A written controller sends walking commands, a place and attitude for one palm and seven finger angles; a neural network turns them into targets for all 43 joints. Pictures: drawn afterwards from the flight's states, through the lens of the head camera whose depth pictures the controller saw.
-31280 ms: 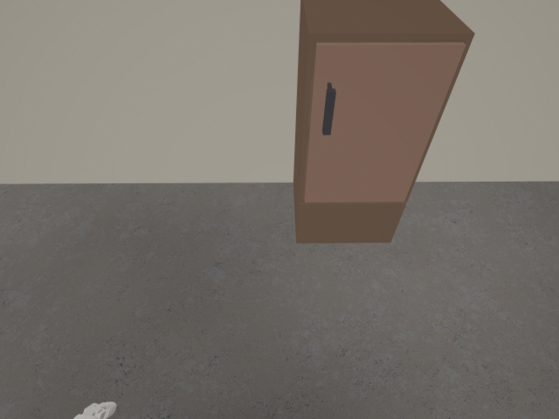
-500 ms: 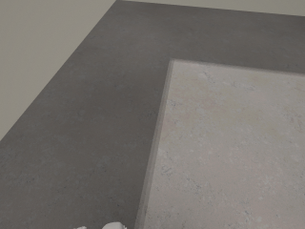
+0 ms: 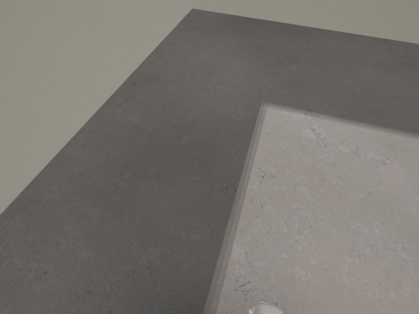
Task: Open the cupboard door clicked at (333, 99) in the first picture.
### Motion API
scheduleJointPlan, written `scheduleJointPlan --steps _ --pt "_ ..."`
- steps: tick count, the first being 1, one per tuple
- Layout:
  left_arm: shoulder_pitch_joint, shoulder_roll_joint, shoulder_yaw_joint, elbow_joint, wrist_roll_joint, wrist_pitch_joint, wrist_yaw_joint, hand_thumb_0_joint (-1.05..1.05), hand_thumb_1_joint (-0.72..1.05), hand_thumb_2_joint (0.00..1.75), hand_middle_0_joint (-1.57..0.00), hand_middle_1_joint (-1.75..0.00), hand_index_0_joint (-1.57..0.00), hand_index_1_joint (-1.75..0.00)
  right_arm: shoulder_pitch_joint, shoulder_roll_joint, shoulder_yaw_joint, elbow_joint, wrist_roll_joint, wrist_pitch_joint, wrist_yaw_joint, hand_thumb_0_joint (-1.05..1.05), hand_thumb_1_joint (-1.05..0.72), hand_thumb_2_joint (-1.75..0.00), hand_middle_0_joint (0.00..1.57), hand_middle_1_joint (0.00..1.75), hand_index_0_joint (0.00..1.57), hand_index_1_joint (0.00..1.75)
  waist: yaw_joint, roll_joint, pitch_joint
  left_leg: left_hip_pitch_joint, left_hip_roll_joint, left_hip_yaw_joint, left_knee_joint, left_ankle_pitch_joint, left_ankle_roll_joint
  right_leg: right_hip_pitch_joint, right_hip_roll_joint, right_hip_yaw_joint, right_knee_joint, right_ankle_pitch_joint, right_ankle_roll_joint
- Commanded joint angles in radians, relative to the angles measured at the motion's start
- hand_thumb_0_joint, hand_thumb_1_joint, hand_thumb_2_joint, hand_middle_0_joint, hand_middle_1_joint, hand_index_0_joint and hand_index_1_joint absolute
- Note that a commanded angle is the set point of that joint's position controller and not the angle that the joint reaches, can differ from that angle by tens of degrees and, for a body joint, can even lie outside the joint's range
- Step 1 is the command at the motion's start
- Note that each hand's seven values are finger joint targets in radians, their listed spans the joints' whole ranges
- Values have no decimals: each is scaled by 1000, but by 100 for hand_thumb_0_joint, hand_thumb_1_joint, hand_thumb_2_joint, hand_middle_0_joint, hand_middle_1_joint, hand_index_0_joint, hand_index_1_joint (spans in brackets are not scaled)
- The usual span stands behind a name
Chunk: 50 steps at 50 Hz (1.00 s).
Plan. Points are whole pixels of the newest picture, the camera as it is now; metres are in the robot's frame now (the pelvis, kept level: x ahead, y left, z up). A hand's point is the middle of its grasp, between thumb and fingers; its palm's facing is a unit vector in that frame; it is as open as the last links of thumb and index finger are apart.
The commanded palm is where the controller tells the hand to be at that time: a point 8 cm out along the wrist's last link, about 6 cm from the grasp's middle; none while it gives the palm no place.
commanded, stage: turn to face it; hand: left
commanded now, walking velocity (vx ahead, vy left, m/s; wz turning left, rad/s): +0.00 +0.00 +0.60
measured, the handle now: out of the picture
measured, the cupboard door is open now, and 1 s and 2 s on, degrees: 45 45 45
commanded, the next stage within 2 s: none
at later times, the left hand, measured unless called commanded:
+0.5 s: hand out of the picture +0.15 +0.18 -0.20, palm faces +0.28 -0.94 -0.20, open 7.3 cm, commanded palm none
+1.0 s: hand out of the picture +0.11 +0.12 -0.17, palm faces +0.54 -0.81 -0.23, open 7.4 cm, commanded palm none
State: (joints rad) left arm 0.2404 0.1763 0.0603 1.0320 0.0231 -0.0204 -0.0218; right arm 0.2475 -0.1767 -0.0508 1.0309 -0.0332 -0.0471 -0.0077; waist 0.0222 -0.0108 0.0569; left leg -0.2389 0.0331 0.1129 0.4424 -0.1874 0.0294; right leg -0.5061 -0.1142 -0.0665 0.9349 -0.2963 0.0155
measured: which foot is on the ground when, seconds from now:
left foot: down 0.00-0.14, up 0.16-0.40, down 0.42-0.72, up 0.74-1.00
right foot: up 0.00-0.12, down 0.14-0.42, up 0.44-0.70, down 0.72-1.00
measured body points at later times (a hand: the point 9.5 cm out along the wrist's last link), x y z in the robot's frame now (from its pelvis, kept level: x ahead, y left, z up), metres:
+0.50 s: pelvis +0.13 -0.03 -0.02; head +0.16 +0.00 +0.43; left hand +0.13 +0.23 -0.18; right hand +0.27 -0.26 -0.15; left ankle +0.15 +0.08 -0.74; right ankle +0.12 -0.16 -0.70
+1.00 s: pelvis +0.17 -0.07 -0.01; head +0.22 -0.03 +0.44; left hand +0.08 +0.17 -0.16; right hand +0.41 -0.24 -0.14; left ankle +0.11 +0.03 -0.72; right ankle +0.21 -0.19 -0.74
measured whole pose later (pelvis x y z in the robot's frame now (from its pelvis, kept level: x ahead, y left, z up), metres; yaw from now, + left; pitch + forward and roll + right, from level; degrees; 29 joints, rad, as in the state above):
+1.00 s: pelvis +0.17 -0.07 -0.01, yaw +32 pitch +1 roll +2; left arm 0.23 0.22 0.05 0.89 0.02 0.01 0.01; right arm 0.10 -0.24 -0.07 0.89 -0.02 0.07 0.04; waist 0.01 -0.05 0.12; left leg -0.37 0.02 0.09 0.72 -0.40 -0.06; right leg -0.24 -0.14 -0.20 0.57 -0.33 0.02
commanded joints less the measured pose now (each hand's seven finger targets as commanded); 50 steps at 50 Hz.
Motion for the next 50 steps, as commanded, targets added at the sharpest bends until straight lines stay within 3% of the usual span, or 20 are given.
scheduleJointPlan --steps 1,5,7,9,11,15,19,20,21,22,23,26,32,34,36,37,38,40,46,50 --pt "15 35 1 -57 5 -4 -4 0 90 90 -20 -30 -20 -30 41 -143 -29 -31 5 -4 -5 0 -90 -90 20 30 20 30 -14 96 18 -148 225 -167 -254 -227 109 172 17 -40 -199 62 15" --pt "133 116 22 -30 7 -20 11 0 90 90 -20 -30 -20 -30 20 -110 -20 -33 16 11 -2 0 -90 -90 20 30 20 30 55 -65 -26 -259 81 -88 42 -242 24 442 -5 34 -474 43 20" --pt "193 266 50 -42 4 -20 28 0 90 90 -20 -30 -20 -30 20 -68 -16 -77 20 27 8 0 -90 -90 20 30 20 30 82 -338 -83 -368 -12 -11 495 -468 -38 468 -381 427 -744 -45 -149" --pt "89 228 46 -74 3 -15 33 0 90 90 -20 -30 -20 -30 13 -62 -20 -76 21 31 13 0 -90 -90 20 30 20 30 31 -185 -78 -360 30 -71 664 -350 -44 389 -341 327 -722 -34 -176" --pt "6 166 38 -96 2 -11 47 0 90 90 -20 -30 -20 -30 11 -74 -24 -58 20 46 11 0 -90 -90 20 30 20 30 -2 -271 -83 -349 84 -84 684 -294 -64 374 -295 154 -672 200 -141" --pt "25 171 42 -95 7 -15 45 0 90 90 -20 -30 -20 -30 -28 -19 -1 -76 21 48 21 0 -90 -90 20 30 20 30 8 -134 -105 -239 41 -3 364 -262 -86 417 -257 -11 -537 572 -123" --pt "-4 190 47 -108 -8 -1 39 0 90 90 -20 -30 -20 -30 35 -68 -11 -79 14 45 24 0 -90 -90 20 30 20 30 -40 -75 -127 17 0 38 42 40 -73 312 -209 -108 -358 450 -36" --pt "-12 161 40 -131 -13 7 35 0 90 90 -20 -30 -20 -30 84 -147 -30 -80 9 41 21 0 -90 -90 20 30 20 30 -68 81 -164 146 108 -105 -18 211 -28 190 -146 -139 -217 253 15" --pt "-55 104 22 -173 -19 16 31 0 90 90 -20 -30 -20 -30 139 -250 -57 -87 4 41 13 0 -90 -90 20 30 20 30 -107 336 -163 217 364 -459 -79 506 116 -51 -12 -129 10 -320 83" --pt "-120 123 19 -203 -12 29 38 0 90 90 -20 -30 -20 -30 172 -293 -64 -78 1 51 0 0 -90 -90 20 30 20 30 -133 257 -179 190 426 -517 -82 503 207 -79 4 13 155 -376 69" --pt "-120 126 25 -229 -9 31 38 0 90 90 -20 -30 -20 -30 126 -305 -67 -102 -2 53 -1 0 -90 -90 20 30 20 30 -105 155 -138 95 417 -476 -94 289 216 -60 -5 42 205 -318 56" --pt "-100 133 30 -187 -4 40 30 0 90 90 -20 -30 -20 -30 -26 -236 -45 -150 4 44 -12 0 -90 -90 20 30 20 30 -50 243 -107 56 271 -360 -80 305 131 -67 4 61 171 -179 64" --pt "-41 125 24 -192 -12 43 27 0 90 90 -20 -30 -20 -30 -99 -269 -62 -188 2 62 -6 0 -90 -90 20 30 20 30 -28 193 -134 -26 197 -348 -51 202 106 171 78 10 -189 -133 58" --pt "58 152 35 -175 -9 35 30 0 90 90 -20 -30 -20 -30 -162 -258 -65 -215 12 73 -1 0 -90 -90 20 30 20 30 26 130 -125 -163 134 -326 21 35 58 354 82 -1 -432 28 52" --pt "80 317 63 -194 16 21 44 0 90 90 -20 -30 -20 -30 -189 -143 -50 -265 22 77 15 0 -90 -90 20 30 20 30 58 -376 -75 -416 -101 -90 450 -379 -80 420 -331 450 -743 -19 -107" --pt "46 306 52 -209 7 19 49 0 90 90 -20 -30 -20 -30 -201 -194 -59 -263 16 80 20 0 -90 -90 20 30 20 30 44 -302 -56 -390 -37 -152 662 -418 -62 313 -388 431 -723 55 -166" --pt "-39 270 39 -231 4 22 44 0 90 90 -20 -30 -20 -30 -163 -169 -54 -258 14 83 31 0 -90 -90 20 30 20 30 -11 -197 -47 -348 -23 -159 721 -332 -59 250 -316 305 -701 33 -166" --pt "-73 219 29 -241 2 16 47 0 90 90 -20 -30 -20 -30 -158 -169 -58 -214 11 99 33 0 -90 -90 20 30 20 30 -33 -252 -43 -367 6 -127 791 -265 -86 283 -227 188 -635 194 -126" --pt "46 252 42 -199 8 11 49 0 90 90 -20 -30 -20 -30 -228 -105 -23 -237 25 83 42 0 -90 -90 20 30 20 30 34 -169 -108 -237 -24 -5 319 -270 -93 502 -233 33 -473 641 -119" --pt "16 264 50 -201 -8 16 38 0 90 90 -20 -30 -20 -30 -115 -148 -31 -212 21 74 36 0 -90 -90 20 30 20 30 -31 -145 -146 20 -35 -3 38 -23 -62 379 -210 -52 -323 560 -36"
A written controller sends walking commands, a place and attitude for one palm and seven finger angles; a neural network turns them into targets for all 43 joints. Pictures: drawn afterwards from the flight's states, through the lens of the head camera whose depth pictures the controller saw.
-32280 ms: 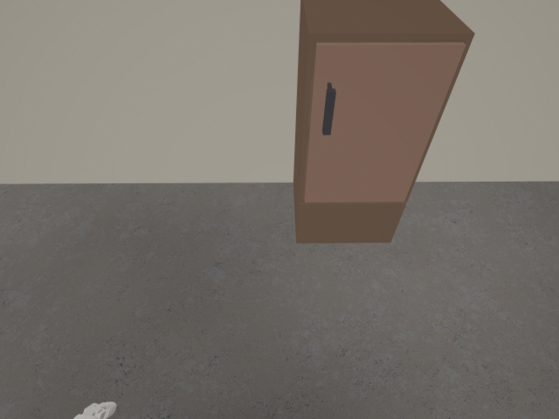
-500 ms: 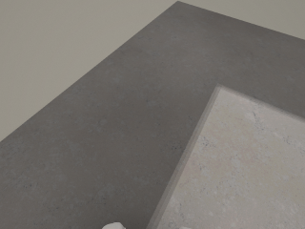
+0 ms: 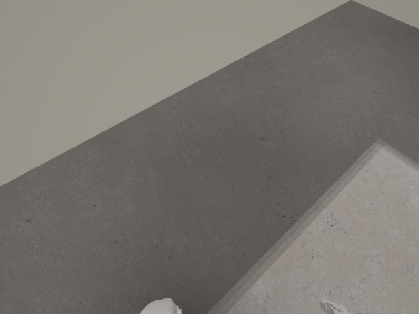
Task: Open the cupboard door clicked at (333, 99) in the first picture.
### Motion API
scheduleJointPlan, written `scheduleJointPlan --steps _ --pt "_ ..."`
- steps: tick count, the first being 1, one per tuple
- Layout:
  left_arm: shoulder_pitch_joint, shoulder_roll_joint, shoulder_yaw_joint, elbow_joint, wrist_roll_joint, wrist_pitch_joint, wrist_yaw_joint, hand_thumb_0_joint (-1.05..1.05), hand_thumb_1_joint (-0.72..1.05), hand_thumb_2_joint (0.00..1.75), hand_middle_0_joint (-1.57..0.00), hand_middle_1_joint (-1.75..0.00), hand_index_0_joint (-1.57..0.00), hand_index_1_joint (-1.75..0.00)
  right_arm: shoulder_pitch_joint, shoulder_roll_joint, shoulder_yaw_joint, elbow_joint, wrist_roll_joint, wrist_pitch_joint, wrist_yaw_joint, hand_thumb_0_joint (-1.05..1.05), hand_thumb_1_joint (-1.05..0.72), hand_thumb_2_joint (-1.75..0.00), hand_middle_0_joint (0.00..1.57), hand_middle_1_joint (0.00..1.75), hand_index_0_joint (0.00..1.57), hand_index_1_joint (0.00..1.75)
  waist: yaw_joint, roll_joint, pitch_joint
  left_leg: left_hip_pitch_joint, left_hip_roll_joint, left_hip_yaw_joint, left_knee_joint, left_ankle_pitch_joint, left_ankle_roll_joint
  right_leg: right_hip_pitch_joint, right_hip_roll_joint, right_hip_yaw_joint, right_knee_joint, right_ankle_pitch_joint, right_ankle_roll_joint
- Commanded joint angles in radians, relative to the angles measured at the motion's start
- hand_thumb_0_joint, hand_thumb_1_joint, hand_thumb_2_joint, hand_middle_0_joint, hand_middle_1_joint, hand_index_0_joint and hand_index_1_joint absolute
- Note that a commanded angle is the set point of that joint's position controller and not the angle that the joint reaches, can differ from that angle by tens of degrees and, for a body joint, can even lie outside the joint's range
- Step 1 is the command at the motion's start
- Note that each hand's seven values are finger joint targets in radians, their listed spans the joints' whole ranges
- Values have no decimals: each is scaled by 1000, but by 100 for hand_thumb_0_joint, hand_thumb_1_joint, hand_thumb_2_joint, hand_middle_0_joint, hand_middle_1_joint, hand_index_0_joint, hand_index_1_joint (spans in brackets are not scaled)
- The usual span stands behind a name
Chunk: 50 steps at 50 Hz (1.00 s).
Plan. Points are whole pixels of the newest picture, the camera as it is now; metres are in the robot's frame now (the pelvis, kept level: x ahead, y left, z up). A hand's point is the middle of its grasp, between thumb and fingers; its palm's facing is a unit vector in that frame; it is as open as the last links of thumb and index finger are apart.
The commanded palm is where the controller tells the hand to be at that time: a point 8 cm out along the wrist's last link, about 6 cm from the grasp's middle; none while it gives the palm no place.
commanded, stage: turn to face it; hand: left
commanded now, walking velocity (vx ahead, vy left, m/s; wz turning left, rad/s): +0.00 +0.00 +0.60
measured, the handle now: out of the picture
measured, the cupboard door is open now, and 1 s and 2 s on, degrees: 45 45 45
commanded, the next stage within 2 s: none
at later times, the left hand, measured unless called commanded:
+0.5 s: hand out of the picture +0.05 +0.20 -0.15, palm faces +0.28 -0.92 -0.28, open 7.4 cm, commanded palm none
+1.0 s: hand out of the picture +0.01 +0.20 -0.15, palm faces +0.56 -0.78 -0.29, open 7.4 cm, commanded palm none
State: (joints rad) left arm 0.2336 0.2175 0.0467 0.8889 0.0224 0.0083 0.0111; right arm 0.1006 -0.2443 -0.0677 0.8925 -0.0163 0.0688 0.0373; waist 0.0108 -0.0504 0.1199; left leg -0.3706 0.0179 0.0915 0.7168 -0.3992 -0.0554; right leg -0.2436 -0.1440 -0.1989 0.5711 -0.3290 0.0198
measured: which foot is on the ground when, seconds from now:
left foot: up 0.00-0.02, down 0.04-0.36, up 0.38-0.62, down 0.64-1.00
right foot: down 0.00-0.04, up 0.06-0.36, down 0.38-0.64, up 0.66-0.98, down 1.00-1.00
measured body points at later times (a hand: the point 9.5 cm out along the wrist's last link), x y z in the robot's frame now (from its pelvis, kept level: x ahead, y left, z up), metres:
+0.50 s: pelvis +0.01 -0.03 +0.00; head +0.07 -0.02 +0.44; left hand +0.04 +0.24 -0.13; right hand +0.17 -0.27 -0.15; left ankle -0.03 +0.09 -0.67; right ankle +0.04 -0.17 -0.73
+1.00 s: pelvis +0.03 -0.05 -0.01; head +0.08 -0.02 +0.44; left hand -0.02 +0.24 -0.13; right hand +0.24 -0.22 -0.15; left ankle -0.01 +0.09 -0.73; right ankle +0.10 -0.16 -0.74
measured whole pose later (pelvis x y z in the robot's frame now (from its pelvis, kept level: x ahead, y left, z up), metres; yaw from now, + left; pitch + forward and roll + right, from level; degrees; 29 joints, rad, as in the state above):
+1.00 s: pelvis +0.03 -0.05 -0.01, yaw +34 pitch +2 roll +0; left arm 0.14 0.26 0.06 0.84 0.01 0.03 0.01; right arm 0.19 -0.23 -0.06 0.90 -0.02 0.06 0.01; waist -0.01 0.01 0.08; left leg -0.37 -0.03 -0.12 0.59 -0.25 -0.02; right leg -0.30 -0.04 -0.01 0.57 -0.34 0.05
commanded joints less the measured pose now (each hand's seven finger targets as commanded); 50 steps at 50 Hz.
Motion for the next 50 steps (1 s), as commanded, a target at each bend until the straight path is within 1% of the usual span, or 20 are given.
scheduleJointPlan --steps 1,2,3,7,16,17,18,19,20,23,28,30,31,32,33,34,38,44,48,50 --pt "8 195 58 -74 -11 -9 1 0 90 90 -20 -30 -20 -30 87 -148 -32 -64 0 -48 -12 0 -90 -90 20 30 20 30 -49 31 -249 318 95 -129 -287 390 72 -41 -130 40 189 405 13" --pt "-24 120 39 -118 -17 -4 -4 0 90 90 -20 -30 -20 -30 170 -261 -63 -54 -7 -53 -22 0 -90 -90 20 30 20 30 -102 331 -272 459 374 -493 -313 779 234 -324 12 20 412 -239 89" --pt "-104 131 32 -146 -8 9 5 0 90 90 -20 -30 -20 -30 236 -290 -69 -24 -6 -45 -33 0 -90 -90 20 30 20 30 -127 260 -265 430 434 -521 -304 876 325 -380 28 150 545 -349 74" --pt "-88 128 41 -99 -6 21 -1 0 90 90 -20 -30 -20 -30 60 -200 -39 -64 -9 -54 -55 0 -90 -90 20 30 20 30 -44 263 -184 234 250 -353 -325 588 230 -319 35 206 543 -147 68" --pt "32 125 47 -74 -11 9 -2 0 90 90 -20 -30 -20 -30 -9 -194 -52 -85 -4 -38 -45 0 -90 -90 20 30 20 30 31 171 -182 -17 128 -356 -250 306 148 111 128 144 -61 69 45" --pt "68 180 60 -73 -2 -1 7 0 90 90 -20 -30 -20 -30 -13 -148 -47 -97 5 -36 -40 0 -90 -90 20 30 20 30 51 29 -188 -146 45 -295 -129 134 93 228 -3 273 -225 24 9" --pt "74 273 78 -78 12 -7 14 0 90 90 -20 -30 -20 -30 -14 -80 -37 -124 8 -37 -33 0 -90 -90 20 30 20 30 65 -282 -169 -278 -95 -110 134 -141 14 242 -279 566 -335 26 -101" --pt "52 277 68 -90 5 -7 18 0 90 90 -20 -30 -20 -30 -35 -123 -43 -125 1 -35 -27 0 -90 -90 20 30 20 30 62 -249 -152 -246 -43 -142 370 -224 23 108 -360 587 -339 98 -174" --pt "-20 240 54 -108 2 -5 14 0 90 90 -20 -30 -20 -30 -4 -106 -39 -121 -3 -32 -18 0 -90 -90 20 30 20 30 13 -157 -127 -225 -18 -159 450 -147 26 49 -295 465 -319 94 -175" --pt "-86 176 41 -122 3 -8 19 0 90 90 -20 -30 -20 -30 8 -93 -35 -81 0 -19 -10 0 -90 -90 20 30 20 30 -21 -242 -124 -202 20 -92 425 -82 -6 86 -184 249 -222 403 -136" --pt "10 223 61 -86 8 -9 15 0 90 90 -20 -30 -20 -30 -37 -48 -11 -90 8 -38 -3 0 -90 -90 20 30 20 30 29 -138 -170 -63 -17 19 -5 -34 -6 207 -192 160 -78 621 -108" --pt "2 230 64 -82 -4 -6 9 0 90 90 -20 -30 -20 -30 40 -74 -15 -71 5 -44 -5 0 -90 -90 20 30 20 30 -12 -92 -194 105 -32 17 -198 143 11 124 -174 112 27 544 -51" --pt "-9 206 60 -91 -10 -3 5 0 90 90 -20 -30 -20 -30 104 -132 -30 -61 2 -52 -5 0 -90 -90 20 30 20 30 -49 50 -227 265 41 -91 -288 322 40 -10 -141 68 176 393 2" --pt "-24 129 42 -132 -18 4 -3 0 90 90 -20 -30 -20 -30 190 -254 -61 -52 -7 -60 -15 0 -90 -90 20 30 20 30 -93 365 -262 416 337 -489 -322 698 189 -304 11 35 411 -212 87" --pt "-104 128 30 -158 -10 16 4 0 90 90 -20 -30 -20 -30 262 -293 -69 -26 -5 -50 -29 0 -90 -90 20 30 20 30 -125 327 -274 403 411 -553 -316 867 292 -360 34 155 549 -355 75" --pt "-114 137 33 -172 -10 17 5 0 90 90 -20 -30 -20 -30 239 -289 -65 -33 -12 -48 -35 0 -90 -90 20 30 20 30 -107 238 -249 335 407 -499 -321 687 312 -354 14 196 599 -306 63" --pt "-108 123 38 -109 -8 22 -2 0 90 90 -20 -30 -20 -30 109 -197 -36 -60 -9 -62 -57 0 -90 -90 20 30 20 30 -46 217 -197 249 231 -365 -323 620 218 -323 39 215 561 -122 70" --pt "-102 102 34 -110 -14 23 -6 0 90 90 -20 -30 -20 -30 84 -208 -46 -61 -14 -50 -51 0 -90 -90 20 30 20 30 -37 209 -189 157 190 -392 -339 437 206 -146 105 176 252 -116 54" --pt "28 133 48 -81 -14 9 2 0 90 90 -20 -30 -20 -30 10 -187 -51 -85 -2 -38 -45 0 -90 -90 20 30 20 30 31 158 -191 -37 113 -393 -245 275 144 149 120 169 -107 70 37" --pt "56 282 75 -89 10 -3 16 0 90 90 -20 -30 -20 -30 -8 -86 -39 -125 8 -39 -33 0 -90 -90 20 30 20 30 66 -314 -153 -277 -107 -121 200 -192 12 202 -317 611 -368 5 -125"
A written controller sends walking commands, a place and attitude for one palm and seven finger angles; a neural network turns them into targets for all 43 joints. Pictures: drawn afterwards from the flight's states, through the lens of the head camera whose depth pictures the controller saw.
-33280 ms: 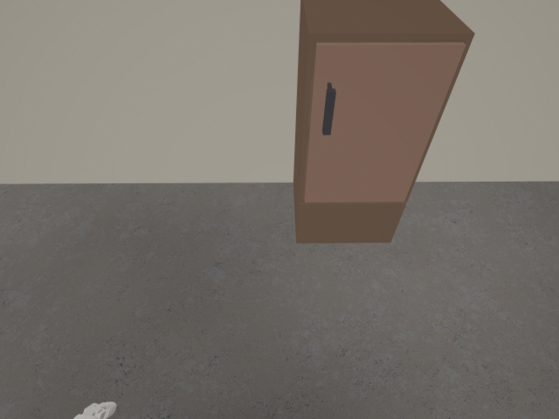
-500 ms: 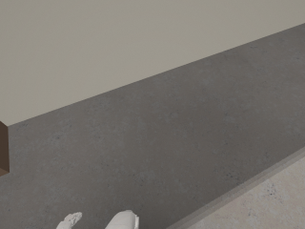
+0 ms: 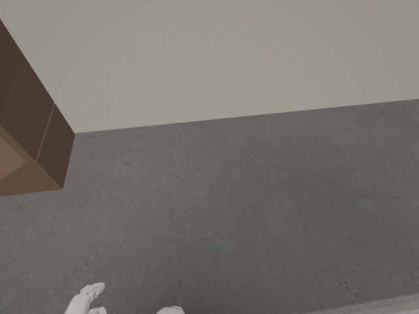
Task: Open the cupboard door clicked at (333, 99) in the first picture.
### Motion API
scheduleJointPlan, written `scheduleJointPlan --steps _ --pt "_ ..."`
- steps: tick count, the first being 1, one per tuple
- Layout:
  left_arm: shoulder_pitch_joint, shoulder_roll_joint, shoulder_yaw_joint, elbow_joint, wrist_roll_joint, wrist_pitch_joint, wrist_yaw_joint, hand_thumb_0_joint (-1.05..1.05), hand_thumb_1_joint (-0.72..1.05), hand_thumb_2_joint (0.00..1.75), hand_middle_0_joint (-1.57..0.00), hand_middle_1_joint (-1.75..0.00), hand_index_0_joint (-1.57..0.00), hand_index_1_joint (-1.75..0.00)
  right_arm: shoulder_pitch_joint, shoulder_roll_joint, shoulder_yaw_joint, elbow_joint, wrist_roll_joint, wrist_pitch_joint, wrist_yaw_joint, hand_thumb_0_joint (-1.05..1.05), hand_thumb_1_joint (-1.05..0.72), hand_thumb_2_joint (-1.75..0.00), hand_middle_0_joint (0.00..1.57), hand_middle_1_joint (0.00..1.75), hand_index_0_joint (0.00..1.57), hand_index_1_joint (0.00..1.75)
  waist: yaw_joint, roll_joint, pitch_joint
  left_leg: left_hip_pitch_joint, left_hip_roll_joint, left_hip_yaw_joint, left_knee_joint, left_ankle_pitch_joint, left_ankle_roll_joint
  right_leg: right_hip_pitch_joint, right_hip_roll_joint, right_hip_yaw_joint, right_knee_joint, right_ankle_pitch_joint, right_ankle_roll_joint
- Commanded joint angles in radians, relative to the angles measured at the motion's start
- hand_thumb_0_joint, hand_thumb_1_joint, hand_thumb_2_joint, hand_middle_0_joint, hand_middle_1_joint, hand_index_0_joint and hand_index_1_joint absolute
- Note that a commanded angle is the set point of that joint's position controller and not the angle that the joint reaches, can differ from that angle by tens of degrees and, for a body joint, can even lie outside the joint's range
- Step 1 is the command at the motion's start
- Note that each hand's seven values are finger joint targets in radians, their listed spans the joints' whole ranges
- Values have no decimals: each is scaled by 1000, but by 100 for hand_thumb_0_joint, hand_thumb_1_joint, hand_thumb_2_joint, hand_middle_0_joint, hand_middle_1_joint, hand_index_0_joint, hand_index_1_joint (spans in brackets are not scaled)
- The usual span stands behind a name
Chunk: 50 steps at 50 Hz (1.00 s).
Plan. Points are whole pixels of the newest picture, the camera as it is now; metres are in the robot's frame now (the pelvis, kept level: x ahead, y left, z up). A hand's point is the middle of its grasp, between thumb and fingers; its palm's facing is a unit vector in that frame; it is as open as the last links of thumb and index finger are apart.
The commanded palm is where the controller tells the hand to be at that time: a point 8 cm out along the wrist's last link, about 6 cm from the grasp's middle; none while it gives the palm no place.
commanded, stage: turn to face it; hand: left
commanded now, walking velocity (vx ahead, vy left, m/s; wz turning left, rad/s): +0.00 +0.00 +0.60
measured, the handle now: out of the picture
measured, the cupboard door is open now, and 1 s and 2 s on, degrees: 45 45 45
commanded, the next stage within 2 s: take the last steps up to it in 1.40 s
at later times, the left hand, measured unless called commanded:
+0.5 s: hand out of the picture +0.01 +0.24 -0.17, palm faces +0.34 -0.91 -0.24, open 7.4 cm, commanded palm none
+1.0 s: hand out of the picture -0.05 +0.18 -0.17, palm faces +0.61 -0.77 -0.20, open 7.4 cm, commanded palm none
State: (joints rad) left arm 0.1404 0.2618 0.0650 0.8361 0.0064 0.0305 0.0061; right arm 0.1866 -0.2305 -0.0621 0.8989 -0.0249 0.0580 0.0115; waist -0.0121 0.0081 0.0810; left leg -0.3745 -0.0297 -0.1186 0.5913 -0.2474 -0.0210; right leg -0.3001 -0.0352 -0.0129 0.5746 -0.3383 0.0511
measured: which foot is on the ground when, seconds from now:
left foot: down 0.00-0.00, up 0.02-0.30, down 0.32-0.68, up 0.70-0.98, down 1.00-1.00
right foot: down 0.00-0.32, up 0.34-0.66, down 0.68-1.00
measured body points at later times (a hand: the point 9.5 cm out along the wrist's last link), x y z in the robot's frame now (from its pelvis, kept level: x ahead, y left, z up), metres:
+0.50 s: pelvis +0.00 +0.01 +0.01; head +0.05 +0.05 +0.45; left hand -0.01 +0.28 -0.15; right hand +0.19 -0.21 -0.12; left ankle -0.01 +0.11 -0.73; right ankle +0.02 -0.14 -0.66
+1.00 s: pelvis +0.02 -0.01 +0.00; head +0.05 +0.03 +0.44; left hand -0.08 +0.22 -0.16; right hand +0.27 -0.17 -0.13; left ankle -0.02 +0.09 -0.73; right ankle +0.07 -0.15 -0.73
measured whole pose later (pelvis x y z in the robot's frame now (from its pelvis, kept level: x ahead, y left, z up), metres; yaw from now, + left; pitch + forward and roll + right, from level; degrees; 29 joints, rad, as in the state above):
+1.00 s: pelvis +0.02 -0.01 +0.00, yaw +37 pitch +0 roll +0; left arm 0.25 0.22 0.05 0.88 0.02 0.02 0.01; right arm 0.12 -0.25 -0.07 0.90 -0.02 0.06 0.04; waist 0.00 -0.05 0.10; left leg -0.32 0.01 0.07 0.61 -0.28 -0.03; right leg -0.22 -0.15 -0.19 0.63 -0.39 0.05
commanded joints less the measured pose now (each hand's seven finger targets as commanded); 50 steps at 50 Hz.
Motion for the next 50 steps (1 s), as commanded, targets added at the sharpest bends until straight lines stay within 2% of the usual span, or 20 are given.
scheduleJointPlan --steps 1,2,5,10,14,15,16,17,22,29,32,33,34,35,36,38,44,47,49,50 --pt "112 223 46 -50 18 -24 26 0 90 90 -20 -30 -20 -30 -97 -149 -56 -127 9 -20 -1 0 -90 -90 20 30 20 30 68 -281 -92 -224 10 45 508 -350 -11 124 -465 378 -365 35 -210" --pt "40 186 36 -70 19 -23 24 0 90 90 -20 -30 -20 -30 -58 -130 -51 -118 5 -15 9 0 -90 -90 20 30 20 30 21 -217 -73 -202 22 51 576 -280 -8 62 -396 273 -346 2 -210" --pt "-1 117 15 -75 12 -31 22 0 90 90 -20 -30 -20 -30 -61 -110 -46 -77 5 -1 18 0 -90 -90 20 30 20 30 -5 -253 -51 -205 56 106 599 -184 -40 98 -280 70 -269 290 -161" --pt "123 168 37 -29 22 -36 23 0 90 90 -20 -30 -20 -30 -141 -57 -18 -98 16 -20 23 0 -90 -90 20 30 20 30 62 -202 -135 -103 37 205 190 -220 -46 297 -307 -5 -128 633 -161" --pt "104 183 46 -20 9 -30 12 0 90 90 -20 -30 -20 -30 -35 -95 -24 -73 14 -32 18 0 -90 -90 20 30 20 30 -1 -152 -157 157 22 212 -113 29 -14 160 -291 -88 33 551 -73" --pt "96 151 41 -38 3 -25 7 0 90 90 -20 -30 -20 -30 27 -171 -42 -64 8 -40 14 0 -90 -90 20 30 20 30 -36 8 -204 329 140 58 -161 230 40 -4 -233 -144 194 357 -14" --pt "57 76 16 -81 -1 -21 2 0 90 90 -20 -30 -20 -30 104 -275 -72 -59 3 -42 7 0 -90 -90 20 30 20 30 -79 290 -216 446 412 -300 -193 602 187 -274 -90 -154 424 -276 59" --pt "-16 87 12 -102 6 -8 8 0 90 90 -20 -30 -20 -30 163 -305 -76 -31 1 -35 -6 0 -90 -90 20 30 20 30 -104 213 -225 417 463 -326 -185 682 276 -312 -85 -29 548 -338 40" --pt "6 81 22 -45 10 4 0 0 90 90 -20 -30 -20 -30 -23 -206 -42 -75 -2 -46 -29 0 -90 -90 20 30 20 30 -13 160 -127 199 268 -149 -222 353 179 -232 -66 17 522 -110 33" --pt "25 64 18 -50 4 1 1 0 90 90 -20 -30 -20 -30 -39 -220 -53 -74 -5 -34 -23 0 -90 -90 20 30 20 30 -2 162 -140 128 229 -207 -217 230 172 -50 5 -14 199 -89 19" --pt "119 89 28 -30 2 -15 7 0 90 90 -20 -30 -20 -30 -84 -200 -55 -90 6 -28 -18 0 -90 -90 20 30 20 30 51 114 -153 -13 162 -196 -124 163 115 192 14 -17 -98 74 7" --pt "157 149 42 -28 13 -25 15 0 90 90 -20 -30 -20 -30 -84 -153 -50 -102 15 -27 -13 0 -90 -90 20 30 20 30 72 -52 -170 -138 77 -122 11 0 57 313 -129 129 -255 23 -33" --pt "156 231 57 -34 26 -31 21 0 90 90 -20 -30 -20 -30 -94 -96 -42 -127 18 -29 -8 0 -90 -90 20 30 20 30 83 -336 -140 -263 -63 81 266 -294 -22 311 -394 396 -338 66 -146" --pt "139 228 46 -41 20 -32 25 0 90 90 -20 -30 -20 -30 -107 -142 -48 -126 9 -27 -2 0 -90 -90 20 30 20 30 75 -286 -119 -236 -6 51 483 -366 -13 188 -460 393 -330 163 -214" --pt "71 193 36 -60 17 -28 24 0 90 90 -20 -30 -20 -30 -78 -123 -48 -125 7 -23 6 0 -90 -90 20 30 20 30 30 -171 -90 -212 16 42 541 -300 -10 134 -415 274 -312 181 -219" --pt "29 132 23 -61 13 -33 26 0 90 90 -20 -30 -20 -30 -74 -117 -46 -76 7 -9 9 0 -90 -90 20 30 20 30 4 -261 -87 -238 46 79 604 -228 -36 194 -301 125 -233 428 -180" --pt "124 167 35 -26 21 -36 24 0 90 90 -20 -30 -20 -30 -158 -56 -16 -97 16 -16 24 0 -90 -90 20 30 20 30 58 -198 -104 -105 37 202 226 -207 -43 268 -305 -12 -143 639 -156" --pt "130 182 43 -11 18 -33 18 0 90 90 -20 -30 -20 -30 -95 -68 -14 -81 14 -27 20 0 -90 -90 20 30 20 30 33 -191 -127 43 13 232 15 -95 -23 229 -300 -61 -44 625 -112" --pt "103 155 39 -27 4 -28 9 0 90 90 -20 -30 -20 -30 27 -156 -36 -52 7 -41 14 0 -90 -90 20 30 20 30 -41 -10 -197 321 111 102 -156 207 31 25 -239 -137 188 415 -21" --pt "81 75 17 -65 -4 -23 3 0 90 90 -20 -30 -20 -30 105 -266 -65 -44 -1 -47 4 0 -90 -90 20 30 20 30 -78 298 -220 445 394 -283 -193 574 189 -250 -88 -157 420 -240 54"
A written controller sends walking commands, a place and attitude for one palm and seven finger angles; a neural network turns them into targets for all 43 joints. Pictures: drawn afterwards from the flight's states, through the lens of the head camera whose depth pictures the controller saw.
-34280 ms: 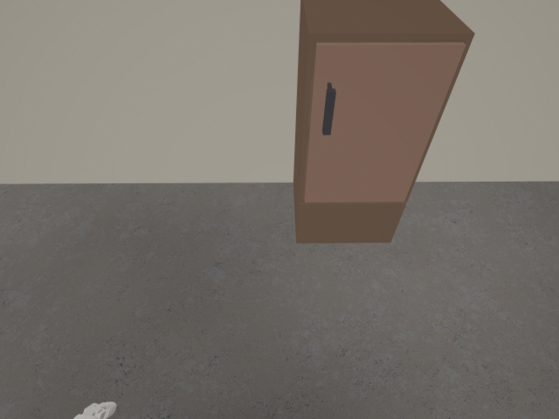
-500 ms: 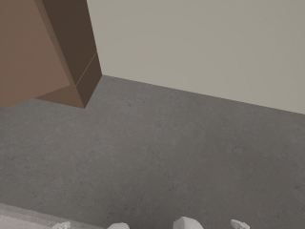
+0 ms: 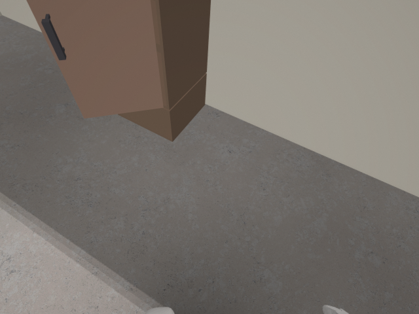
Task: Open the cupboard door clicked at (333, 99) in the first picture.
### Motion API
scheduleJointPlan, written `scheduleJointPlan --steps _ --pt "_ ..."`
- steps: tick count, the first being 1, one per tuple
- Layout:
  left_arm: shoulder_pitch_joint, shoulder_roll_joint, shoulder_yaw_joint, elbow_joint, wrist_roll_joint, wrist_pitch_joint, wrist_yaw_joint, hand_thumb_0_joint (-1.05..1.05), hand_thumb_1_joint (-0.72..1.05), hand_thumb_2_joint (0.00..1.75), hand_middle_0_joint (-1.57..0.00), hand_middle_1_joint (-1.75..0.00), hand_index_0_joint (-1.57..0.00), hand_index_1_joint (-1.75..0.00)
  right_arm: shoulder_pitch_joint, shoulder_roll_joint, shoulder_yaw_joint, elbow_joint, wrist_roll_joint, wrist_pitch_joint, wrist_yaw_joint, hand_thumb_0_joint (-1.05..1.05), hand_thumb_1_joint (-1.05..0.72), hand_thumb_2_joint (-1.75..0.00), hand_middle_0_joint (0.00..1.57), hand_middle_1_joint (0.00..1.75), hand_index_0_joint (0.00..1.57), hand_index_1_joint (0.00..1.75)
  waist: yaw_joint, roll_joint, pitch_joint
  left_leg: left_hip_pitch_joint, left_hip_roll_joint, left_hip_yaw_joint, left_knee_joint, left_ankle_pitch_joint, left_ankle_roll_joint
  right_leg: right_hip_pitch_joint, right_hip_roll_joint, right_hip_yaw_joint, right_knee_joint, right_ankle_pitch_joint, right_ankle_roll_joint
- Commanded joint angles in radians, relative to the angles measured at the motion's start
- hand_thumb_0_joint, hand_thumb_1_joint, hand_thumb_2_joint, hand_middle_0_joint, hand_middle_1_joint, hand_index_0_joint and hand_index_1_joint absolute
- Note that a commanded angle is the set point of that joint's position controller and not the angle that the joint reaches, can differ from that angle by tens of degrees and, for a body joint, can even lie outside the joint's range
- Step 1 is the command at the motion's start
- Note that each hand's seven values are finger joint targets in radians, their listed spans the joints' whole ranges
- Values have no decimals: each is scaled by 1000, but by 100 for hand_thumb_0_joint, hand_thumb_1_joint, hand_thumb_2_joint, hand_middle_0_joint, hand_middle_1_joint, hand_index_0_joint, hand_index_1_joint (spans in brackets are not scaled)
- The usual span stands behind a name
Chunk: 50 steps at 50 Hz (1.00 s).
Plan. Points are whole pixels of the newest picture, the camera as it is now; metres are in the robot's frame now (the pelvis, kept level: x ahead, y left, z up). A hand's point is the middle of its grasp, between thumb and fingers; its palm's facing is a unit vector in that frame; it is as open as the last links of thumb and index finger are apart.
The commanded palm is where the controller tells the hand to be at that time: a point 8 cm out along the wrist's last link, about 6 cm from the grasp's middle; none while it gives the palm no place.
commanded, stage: turn to face it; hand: left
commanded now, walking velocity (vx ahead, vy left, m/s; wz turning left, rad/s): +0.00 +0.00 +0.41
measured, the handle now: (55, 37) +0.93 +0.60 -0.04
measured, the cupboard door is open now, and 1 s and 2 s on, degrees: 45 45 45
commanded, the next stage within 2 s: take the last steps up to it in 0.40 s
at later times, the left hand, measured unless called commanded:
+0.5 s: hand out of the picture +0.04 +0.18 -0.15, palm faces +0.20 -0.95 -0.25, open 7.4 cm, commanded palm none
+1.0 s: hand out of the picture +0.09 +0.22 -0.14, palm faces +0.28 -0.94 -0.20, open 7.4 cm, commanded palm none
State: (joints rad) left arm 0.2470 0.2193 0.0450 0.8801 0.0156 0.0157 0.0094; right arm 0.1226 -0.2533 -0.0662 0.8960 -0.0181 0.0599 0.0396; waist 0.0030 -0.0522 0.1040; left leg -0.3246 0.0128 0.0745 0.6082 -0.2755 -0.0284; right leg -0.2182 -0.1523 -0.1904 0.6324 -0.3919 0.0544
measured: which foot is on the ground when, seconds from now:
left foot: down 0.00-0.38, up 0.40-0.66, down 0.68-1.00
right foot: down 0.00-0.00, up 0.02-0.36, down 0.38-0.70, up 0.72-1.00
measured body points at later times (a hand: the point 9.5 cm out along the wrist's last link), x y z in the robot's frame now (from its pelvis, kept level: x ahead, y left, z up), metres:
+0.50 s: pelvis +0.00 -0.03 +0.01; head +0.03 -0.03 +0.46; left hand +0.03 +0.23 -0.13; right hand +0.11 -0.26 -0.14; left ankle -0.02 +0.09 -0.67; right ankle +0.01 -0.15 -0.72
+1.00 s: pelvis +0.06 +0.01 +0.02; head +0.08 +0.02 +0.47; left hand +0.07 +0.27 -0.13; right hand +0.09 -0.21 -0.13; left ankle -0.01 +0.09 -0.72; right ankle +0.15 -0.10 -0.69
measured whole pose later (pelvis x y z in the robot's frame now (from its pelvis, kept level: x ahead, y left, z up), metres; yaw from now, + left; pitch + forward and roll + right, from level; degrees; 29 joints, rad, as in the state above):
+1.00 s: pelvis +0.06 +0.01 +0.02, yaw +15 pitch -1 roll +0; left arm 0.18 0.21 0.05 0.98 0.02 0.01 -0.03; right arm 0.37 -0.15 -0.02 1.07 -0.03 -0.03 0.00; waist 0.00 -0.01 0.04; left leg -0.08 -0.03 0.04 0.36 -0.27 0.05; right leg -0.45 -0.09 -0.08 0.77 -0.32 0.02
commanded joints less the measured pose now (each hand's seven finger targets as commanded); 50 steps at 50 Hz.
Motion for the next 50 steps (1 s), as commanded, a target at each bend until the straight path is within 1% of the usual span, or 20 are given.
scheduleJointPlan --steps 1,2,4,8,12,16,17,19,20,22,25,29,32,33,34,35,36,39,43,50 --pt "-97 124 25 -130 -5 6 8 0 90 90 -20 -30 -20 -30 222 -269 -63 -22 -1 -39 -35 0 -90 -90 20 30 20 30 -111 282 -247 351 411 -496 -204 695 275 -349 31 142 464 -294 34" --pt "-96 129 32 -135 -1 10 11 0 90 90 -20 -30 -20 -30 195 -261 -55 -29 -9 -39 -38 0 -90 -90 20 30 20 30 -97 219 -231 290 413 -464 -228 478 291 -340 20 167 520 -263 22" --pt "-115 128 38 -93 0 17 9 0 90 90 -20 -30 -20 -30 83 -201 -40 -55 -11 -44 -56 0 -90 -90 20 30 20 30 -60 291 -143 143 302 -414 -264 318 240 -337 25 198 524 -154 20" --pt "-58 95 33 -54 0 19 -7 0 90 90 -20 -30 -20 -30 51 -167 -23 -53 -11 -53 -62 0 -90 -90 20 30 20 30 -21 183 -173 160 225 -303 -248 364 196 -262 68 170 389 -69 17" --pt "-63 80 26 -51 -1 16 -6 0 90 90 -20 -30 -20 -30 57 -163 -25 -41 -12 -47 -59 0 -90 -90 20 30 20 30 -26 198 -169 117 213 -309 -253 302 192 -160 104 143 213 -64 10" --pt "33 89 30 -16 -3 3 0 0 90 90 -20 -30 -20 -30 11 -150 -24 -39 -3 -39 -54 0 -90 -90 20 30 20 30 28 172 -154 -8 161 -302 -193 203 144 56 133 125 -92 116 0" --pt "58 115 36 -8 -1 -6 5 0 90 90 -20 -30 -20 -30 10 -122 -21 -39 3 -39 -50 0 -90 -90 20 30 20 30 39 109 -161 -65 114 -271 -132 129 103 143 89 170 -212 163 -12" --pt "54 243 58 -20 15 -18 14 0 90 90 -20 -30 -20 -30 -6 -51 -10 -72 10 -34 -41 0 -90 -90 20 30 20 30 48 -244 -116 -206 -66 -84 237 -272 3 101 -282 541 -394 203 -186" --pt "33 237 49 -31 13 -19 13 0 90 90 -20 -30 -20 -30 -11 -71 -15 -70 5 -29 -35 0 -90 -90 20 30 20 30 48 -183 -108 -186 -36 -117 384 -312 13 21 -298 505 -391 214 -235" --pt "-39 171 43 -37 12 -22 21 0 90 90 -20 -30 -20 -30 6 -60 -22 -28 2 -19 -34 0 -90 -90 20 30 20 30 8 -193 -85 -194 -9 -112 478 -236 4 29 -201 394 -339 363 -220" --pt "-13 158 37 -19 13 -28 17 0 90 90 -20 -30 -20 -30 7 -24 -8 -12 9 -22 -31 0 -90 -90 20 30 20 30 14 -177 -97 -144 -13 -60 344 -221 -11 84 -149 260 -280 572 -192" --pt "64 199 55 24 15 -36 7 0 90 90 -20 -30 -20 -30 -15 -1 3 -5 3 -41 -19 0 -90 -90 20 30 20 30 52 -117 -90 -74 -22 3 103 -173 -10 116 -179 290 -302 313 -179" --pt "37 193 60 36 9 -33 -5 0 90 90 -20 -30 -20 -30 76 -12 4 26 -2 -60 -20 0 -90 -90 20 30 20 30 9 -97 -85 127 -42 32 -130 -72 11 -15 -139 235 -246 63 -124" --pt "12 169 57 27 3 -28 -10 0 90 90 -20 -30 -20 -30 134 -47 -2 44 -1 -69 -25 0 -90 -90 20 30 20 30 -25 -3 -101 254 -6 -32 -210 -56 34 -122 -99 184 -148 -10 -85" --pt "-8 108 48 3 -4 -25 -20 0 90 90 -20 -30 -20 -30 216 -133 -25 57 -11 -75 -36 0 -90 -90 20 30 20 30 -66 249 -128 369 186 -311 -288 -115 123 -305 23 71 75 -113 -26" --pt "-86 67 31 -42 1 -26 -21 0 90 90 -20 -30 -20 -30 315 -190 -35 74 -17 -74 -47 0 -90 -90 20 30 20 30 -105 374 -108 395 343 -523 -389 -123 239 -456 98 40 311 -239 -10" --pt "-151 84 25 -52 8 -28 -21 0 90 90 -20 -30 -20 -30 324 -174 -31 82 -15 -73 -53 0 -90 -90 20 30 20 30 -111 275 -69 346 367 -532 -398 -145 285 -495 54 127 425 -205 -32" --pt "-124 73 28 -6 13 -32 -32 0 90 90 -20 -30 -20 -30 226 -96 0 61 -12 -99 -63 0 -90 -90 20 30 20 30 -43 197 -26 211 275 -412 -419 -102 248 -452 22 182 500 -37 -42" --pt "-86 44 14 26 10 -31 -41 0 90 90 -20 -30 -20 -30 237 -79 9 88 -6 -119 -65 0 -90 -90 20 30 20 30 -15 140 -58 225 213 -260 -415 92 228 -353 37 138 333 57 -31" --pt "-134 31 12 14 10 -38 -40 0 90 90 -20 -30 -20 -30 279 -68 8 145 -7 -114 -57 0 -90 -90 20 30 20 30 -14 129 -15 130 204 -211 -388 14 215 -133 88 82 27 102 -27"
